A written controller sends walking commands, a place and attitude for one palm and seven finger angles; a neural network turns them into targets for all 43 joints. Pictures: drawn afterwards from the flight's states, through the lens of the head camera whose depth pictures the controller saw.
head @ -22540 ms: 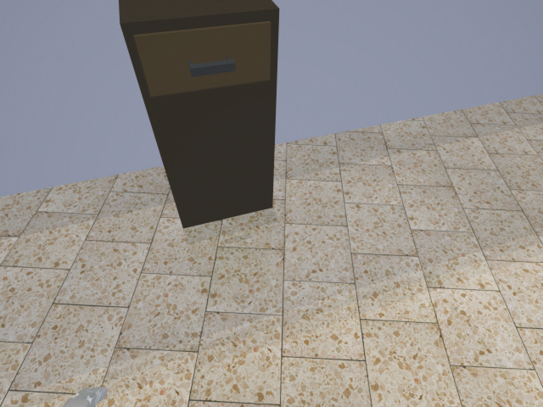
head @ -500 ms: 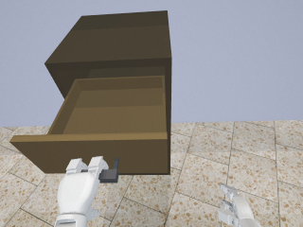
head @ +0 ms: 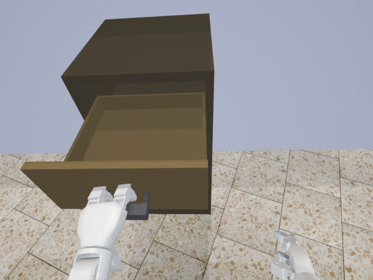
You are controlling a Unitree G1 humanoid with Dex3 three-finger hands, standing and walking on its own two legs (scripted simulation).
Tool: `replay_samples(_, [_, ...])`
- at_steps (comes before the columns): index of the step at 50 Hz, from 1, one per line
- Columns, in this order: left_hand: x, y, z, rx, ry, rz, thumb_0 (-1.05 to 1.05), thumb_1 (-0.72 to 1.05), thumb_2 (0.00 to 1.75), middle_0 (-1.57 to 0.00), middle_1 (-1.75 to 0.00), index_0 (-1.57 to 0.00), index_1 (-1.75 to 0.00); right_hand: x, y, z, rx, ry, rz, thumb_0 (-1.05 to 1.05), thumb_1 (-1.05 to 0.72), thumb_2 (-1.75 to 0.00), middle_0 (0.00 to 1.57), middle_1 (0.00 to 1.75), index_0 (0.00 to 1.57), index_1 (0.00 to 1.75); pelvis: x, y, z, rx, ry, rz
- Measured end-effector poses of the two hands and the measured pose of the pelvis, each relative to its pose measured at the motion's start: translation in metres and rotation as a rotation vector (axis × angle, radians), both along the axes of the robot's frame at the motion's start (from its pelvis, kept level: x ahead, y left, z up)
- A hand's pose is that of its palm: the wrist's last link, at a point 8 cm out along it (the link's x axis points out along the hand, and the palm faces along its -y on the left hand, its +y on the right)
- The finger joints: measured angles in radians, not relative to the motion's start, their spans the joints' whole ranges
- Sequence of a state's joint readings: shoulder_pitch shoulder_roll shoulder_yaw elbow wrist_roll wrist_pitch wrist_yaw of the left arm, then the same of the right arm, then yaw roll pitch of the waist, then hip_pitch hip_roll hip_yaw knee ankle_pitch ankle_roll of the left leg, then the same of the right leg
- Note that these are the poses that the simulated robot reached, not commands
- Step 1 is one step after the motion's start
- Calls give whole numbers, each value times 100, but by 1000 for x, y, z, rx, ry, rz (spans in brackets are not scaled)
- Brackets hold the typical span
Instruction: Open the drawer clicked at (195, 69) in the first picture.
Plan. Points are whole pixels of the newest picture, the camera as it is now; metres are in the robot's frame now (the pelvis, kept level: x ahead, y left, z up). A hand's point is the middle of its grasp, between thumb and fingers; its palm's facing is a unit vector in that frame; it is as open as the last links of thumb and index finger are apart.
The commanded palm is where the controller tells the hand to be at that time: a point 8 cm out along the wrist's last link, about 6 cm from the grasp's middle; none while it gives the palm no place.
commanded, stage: lift the hand off the handle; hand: left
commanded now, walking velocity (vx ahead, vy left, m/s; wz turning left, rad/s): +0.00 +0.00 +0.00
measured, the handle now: (120, 202) +0.26 +0.19 +0.03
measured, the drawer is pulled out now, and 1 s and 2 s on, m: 0.30 0.30 0.30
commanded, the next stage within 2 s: draw the hand back to the body in 1.22 s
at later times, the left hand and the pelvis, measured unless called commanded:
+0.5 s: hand (106, 212) +0.22 +0.19 +0.07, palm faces +0.08 -0.16 -0.98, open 13.5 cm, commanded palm +0.19 +0.19 +0.14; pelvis +0.01 +0.01 +0.02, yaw +0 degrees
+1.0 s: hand (94, 182) +0.24 +0.19 +0.16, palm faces +0.19 -0.15 -0.97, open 13.8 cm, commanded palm +0.19 +0.19 +0.21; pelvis +0.01 +0.01 +0.03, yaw +0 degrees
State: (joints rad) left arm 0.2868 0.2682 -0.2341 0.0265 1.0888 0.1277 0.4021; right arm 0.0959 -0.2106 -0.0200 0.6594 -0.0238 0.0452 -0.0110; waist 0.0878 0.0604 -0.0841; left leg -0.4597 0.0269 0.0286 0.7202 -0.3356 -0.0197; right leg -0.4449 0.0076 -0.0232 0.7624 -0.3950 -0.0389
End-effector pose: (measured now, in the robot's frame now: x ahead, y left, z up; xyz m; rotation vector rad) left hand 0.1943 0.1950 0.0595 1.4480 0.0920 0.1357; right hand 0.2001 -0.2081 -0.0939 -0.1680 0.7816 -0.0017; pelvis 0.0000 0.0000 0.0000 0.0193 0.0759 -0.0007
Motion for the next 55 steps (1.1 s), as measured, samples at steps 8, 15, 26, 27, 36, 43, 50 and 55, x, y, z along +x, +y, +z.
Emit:
replay_samples(8, [2,2,17,-18,-7,-16,0,-49,30,-34,-121,-37,-122,0,5,4,7,-5,-8,2,-91,-90,20,30,20,30,2,4,5,-3,-23,-3])
replay_samples(15, [2,3,36,-29,-28,-25,0,-49,30,-36,-122,-38,-123,9,12,12,21,-21,11,2,-91,-90,20,30,20,30,5,8,10,-5,-46,-4])
replay_samples(26, [2,2,67,-46,-50,-38,0,-49,30,-37,-123,-38,-122,29,30,26,53,-60,66,2,-91,-90,20,30,20,30,9,11,17,-8,-83,-3])
replay_samples(27, [2,2,69,-46,-52,-40,0,-49,30,-38,-123,-38,-122,31,32,27,56,-63,71,2,-91,-90,20,30,20,30,9,11,18,-8,-86,-3])
replay_samples(36, [4,2,88,-38,-36,-59,0,-49,30,-40,-124,-39,-123,41,42,35,75,-73,106,2,-91,-90,20,30,20,30,10,10,23,-10,-113,1])
replay_samples(43, [3,3,116,-34,-101,-70,0,-49,30,-41,-124,-37,-122,42,43,38,83,-76,117,2,-91,-90,20,30,20,30,10,10,26,-11,-128,2])
replay_samples(50, [11,2,144,-23,-160,-64,0,-49,30,-36,-122,-34,-120,42,40,41,98,-69,116,2,-91,-90,20,30,20,30,7,9,29,-9,-141,-1])
replay_samples(55, [13,-4,155,-28,-147,-88,0,-49,30,-34,-121,-33,-120,42,37,44,111,-80,110,2,-91,-90,20,30,20,30,6,9,29,-8,-147,-7])
